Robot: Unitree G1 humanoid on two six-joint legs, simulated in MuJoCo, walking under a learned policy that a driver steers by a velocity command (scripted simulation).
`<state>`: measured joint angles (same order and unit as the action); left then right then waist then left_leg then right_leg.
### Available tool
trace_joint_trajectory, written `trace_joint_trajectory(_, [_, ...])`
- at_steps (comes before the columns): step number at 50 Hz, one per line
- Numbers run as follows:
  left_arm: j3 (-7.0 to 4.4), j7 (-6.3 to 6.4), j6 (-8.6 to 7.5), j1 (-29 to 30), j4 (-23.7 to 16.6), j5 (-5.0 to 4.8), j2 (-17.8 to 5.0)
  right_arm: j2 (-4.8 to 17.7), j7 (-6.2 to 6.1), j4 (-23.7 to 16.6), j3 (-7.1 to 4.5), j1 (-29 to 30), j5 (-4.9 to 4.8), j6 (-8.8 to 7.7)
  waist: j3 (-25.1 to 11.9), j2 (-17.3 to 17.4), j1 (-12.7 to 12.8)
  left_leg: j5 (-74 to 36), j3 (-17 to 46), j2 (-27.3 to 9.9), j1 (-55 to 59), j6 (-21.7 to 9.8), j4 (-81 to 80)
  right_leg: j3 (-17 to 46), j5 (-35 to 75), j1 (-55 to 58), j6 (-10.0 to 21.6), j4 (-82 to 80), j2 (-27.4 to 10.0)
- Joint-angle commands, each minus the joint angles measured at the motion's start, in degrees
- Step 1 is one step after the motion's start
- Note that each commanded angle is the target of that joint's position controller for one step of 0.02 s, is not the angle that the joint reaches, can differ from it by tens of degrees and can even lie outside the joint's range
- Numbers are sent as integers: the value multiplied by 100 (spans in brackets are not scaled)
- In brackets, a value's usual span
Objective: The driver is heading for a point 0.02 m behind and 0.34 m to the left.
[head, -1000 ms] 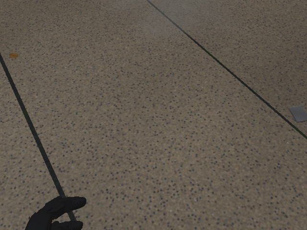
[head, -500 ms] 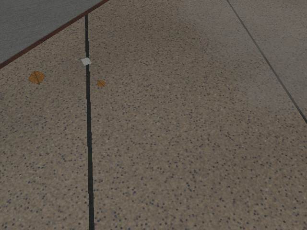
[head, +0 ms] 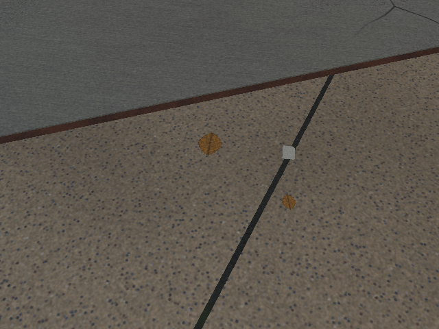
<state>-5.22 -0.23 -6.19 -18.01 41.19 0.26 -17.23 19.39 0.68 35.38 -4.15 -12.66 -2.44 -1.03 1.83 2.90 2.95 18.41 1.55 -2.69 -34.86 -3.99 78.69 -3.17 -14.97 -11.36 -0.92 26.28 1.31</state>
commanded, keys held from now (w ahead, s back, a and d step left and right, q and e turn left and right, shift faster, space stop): w+q+shift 0.12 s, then q+shift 0.18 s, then shift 0.50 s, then q+shift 0.20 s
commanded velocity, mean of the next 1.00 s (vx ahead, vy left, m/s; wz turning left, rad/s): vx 0.35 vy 0.00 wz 0.59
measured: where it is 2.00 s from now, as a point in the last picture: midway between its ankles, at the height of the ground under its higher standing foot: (140, 305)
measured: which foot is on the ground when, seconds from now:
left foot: up 0.00-0.26, down 0.28-1.00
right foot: down 0.00-0.28, up 0.30-0.68, down 0.70-1.00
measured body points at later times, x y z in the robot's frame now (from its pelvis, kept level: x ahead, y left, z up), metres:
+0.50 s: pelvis +0.34 +0.03 +0.00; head +0.40 +0.06 +0.44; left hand +0.42 +0.36 -0.09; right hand +0.58 -0.17 -0.10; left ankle +0.39 +0.10 -0.73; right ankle +0.46 -0.13 -0.65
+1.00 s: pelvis +0.47 +0.01 -0.01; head +0.49 +0.04 +0.44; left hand +0.47 +0.32 -0.10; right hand +0.73 -0.15 -0.11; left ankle +0.40 +0.09 -0.71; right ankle +0.58 -0.07 -0.73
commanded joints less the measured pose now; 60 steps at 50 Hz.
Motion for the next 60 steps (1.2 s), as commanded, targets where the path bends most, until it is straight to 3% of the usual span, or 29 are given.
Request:
trace_joint_trajectory(1, [25,-19,-103,234,-104,-71,-192,-118,89,-613,87,250,-20,27,178,-697,-233,-327,510,-683,-1501,23,-129,1434,416,735,789,-1419,-1592])
trace_joint_trajectory(8, [15,133,-37,8,220,51,-737,-56,332,-839,148,1479,104,-147,900,-139,22,-2259,-593,-219,-940,-7,-2763,-649,3058,636,287,-1648,-1101])
trace_joint_trajectory(10, [-47,256,23,-239,283,41,-1147,83,457,-810,62,1438,131,-232,474,-488,-76,-2411,-1287,461,331,-89,-3491,-913,5880,814,15,-883,-1046])
trace_joint_trajectory(12, [-147,353,113,-115,194,-70,-1514,514,478,-514,-183,152,54,-179,-268,-1083,-859,-2013,-1258,878,1900,-304,-3647,-863,7680,816,-8,732,-1295])
trace_joint_trajectory(13, [-160,317,115,198,37,-118,-1503,966,385,-207,-425,-1119,36,-89,-810,-1065,-1517,-2224,-846,856,3428,-599,-3933,-745,7287,201,-1,2167,-1302])
trace_joint_trajectory(14, [-63,212,42,203,-34,-199,-1012,1041,205,-2,-481,-1487,15,-13,-745,-142,-1518,-2982,-74,435,4545,-874,-4778,-727,2332,-918,-203,4141,-561])
trace_joint_trajectory(15, [212,87,-101,-476,-341,96,-139,1481,106,-332,-423,-893,296,-35,-1387,1687,-575,-6378,2161,-775,5790,-1770,-4083,-111,-2344,-2563,-319,6509,293])
trace_joint_trajectory(16, [226,22,-212,-559,-503,-19,-731,1341,130,-611,-386,-810,519,-101,-3237,935,-822,-4695,4038,-1751,6289,-2611,-5010,1255,-2074,-2889,-226,7110,231])
trace_joint_trajectory(17, [152,56,-204,126,-574,-113,-1087,1152,156,-700,-361,-463,428,-144,-2779,-147,-879,-3528,3969,-1498,5462,-2287,-5525,1307,-1505,-2791,-96,6534,3])
trace_joint_trajectory(18, [162,124,-135,339,-633,-131,-941,908,161,-655,-288,-94,255,-203,-1794,-795,-532,-2899,3515,-1258,4396,-1996,-5733,1163,-1230,-2948,-116,5966,-213])
trace_joint_trajectory(19, [173,189,-15,247,-507,-68,-864,673,141,-645,-201,187,170,-242,-1246,-1102,-266,-3062,3092,-1104,3436,-1795,-5814,1098,-1101,-2726,-197,5602,-434])
trace_joint_trajectory(21, [127,237,244,46,-432,-46,-918,592,108,-557,-161,450,302,-237,-749,-756,23,-3834,2317,-868,1907,-1632,-5926,981,-1057,-2024,-310,5004,-672])
trace_joint_trajectory(26, [302,293,352,342,-476,83,-341,540,-102,-123,-116,275,269,-115,-1126,-277,-92,-4977,1032,-253,1470,-1242,-5578,624,117,-1680,-503,3278,-566])
trace_joint_trajectory(34, [249,107,312,1036,-632,35,-437,194,-89,121,44,286,242,93,-849,396,-306,-2352,1479,-322,1774,-763,-4942,540,1022,-815,-175,575,-286])
trace_joint_trajectory(35, [239,93,269,952,-611,107,-421,11,-86,177,107,181,247,64,-803,350,-241,-1879,1468,-123,1693,-496,-4745,597,1818,-348,-13,-50,-385])
trace_joint_trajectory(36, [204,114,229,973,-699,236,-722,-254,-85,214,181,-241,365,2,-921,-270,-492,-914,1220,330,1422,-103,-4204,1317,3746,237,275,-18,-1157])
trace_joint_trajectory(37, [196,141,283,1060,-715,292,-772,-205,-87,374,166,-898,326,-30,-1103,-1279,-780,801,740,764,990,247,-3698,2045,4475,662,1059,46,-1907])
trace_joint_trajectory(38, [256,141,330,906,-570,219,-418,23,-100,342,137,-659,321,-7,-1250,-1561,-618,932,503,487,1098,461,-3616,2570,3642,455,1480,-184,-2171])
trace_joint_trajectory(39, [306,121,366,925,-542,158,-268,138,-120,286,95,-288,301,65,-1149,-1362,-512,598,452,333,1356,519,-3829,2474,2861,227,1360,-256,-1895])
trace_joint_trajectory(42, [169,143,472,1228,-635,36,-659,261,-98,217,39,138,287,354,-624,-1126,-444,-445,454,345,1648,357,-4638,1490,997,-337,635,-238,-1212])
trace_joint_trajectory(44, [70,199,512,1029,-669,88,-809,407,-109,154,-52,212,194,387,-497,-874,-266,-711,569,388,1189,85,-4428,1099,812,-15,520,-104,-1075])
trace_joint_trajectory(48, [-7,398,605,664,-585,41,-672,256,-100,3,-144,206,150,383,-1016,-1514,-100,765,143,367,480,294,-2823,1938,2612,859,1370,-235,-2401])
trace_joint_trajectory(50, [-38,449,638,815,-630,79,-664,211,-57,-123,-188,342,127,457,-852,-1096,-85,1568,121,-28,169,425,-1902,1875,2453,639,1525,-531,-2691])
trace_joint_trajectory(54, [-141,319,681,1760,-641,-19,-786,151,-38,-8,-240,-170,103,614,-683,-1235,-498,258,-430,9,1591,364,-3279,275,1471,-380,832,-474,-1928])
trace_joint_trajectory(56, [-110,280,728,1722,-523,-103,-551,222,-31,145,-348,-606,134,611,-668,-842,-641,-456,-597,342,2316,105,-4326,-274,481,-736,466,335,-1639])
trace_joint_trajectory(57, [-77,240,779,1404,-393,-82,-338,506,-83,125,-448,-768,193,568,-325,136,-629,-1127,375,70,2681,-261,-5255,-660,-567,-1515,65,1462,-1181])
trace_joint_trajectory(58, [10,227,805,1531,-685,106,-125,1321,-175,-183,-570,-715,238,449,-92,1857,-402,-2890,3042,-1361,2986,-1130,-5790,-556,-2393,-3099,-466,3436,-302])
trace_joint_trajectory(59, [-24,265,712,2164,-947,78,-260,1389,-109,-300,-546,-709,493,269,-651,1474,-738,-2452,3808,-1726,2665,-1832,-6228,648,-2520,-3283,-324,4364,-2])
trace_joint_trajectory(60, [-77,295,650,2222,-914,-19,-436,1251,-98,-326,-502,-447,472,136,-506,880,-582,-1755,3361,-1488,2716,-1577,-6225,898,-1966,-3392,-169,4493,-97])
Keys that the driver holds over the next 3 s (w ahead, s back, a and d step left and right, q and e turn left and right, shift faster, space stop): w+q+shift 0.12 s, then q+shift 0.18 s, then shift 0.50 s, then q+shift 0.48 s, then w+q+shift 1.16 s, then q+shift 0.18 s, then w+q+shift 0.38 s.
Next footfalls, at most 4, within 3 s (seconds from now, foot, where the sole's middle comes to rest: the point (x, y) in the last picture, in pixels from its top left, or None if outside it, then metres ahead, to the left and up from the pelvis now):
0.28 left None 0.42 0.14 -0.77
0.70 right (255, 288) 0.62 -0.05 -0.77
1.66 right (198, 272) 0.66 0.13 -0.77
2.10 left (34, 325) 0.47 0.60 -0.77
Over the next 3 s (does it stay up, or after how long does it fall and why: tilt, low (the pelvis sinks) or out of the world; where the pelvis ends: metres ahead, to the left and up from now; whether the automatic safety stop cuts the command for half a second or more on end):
stays up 0.38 1.04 -0.01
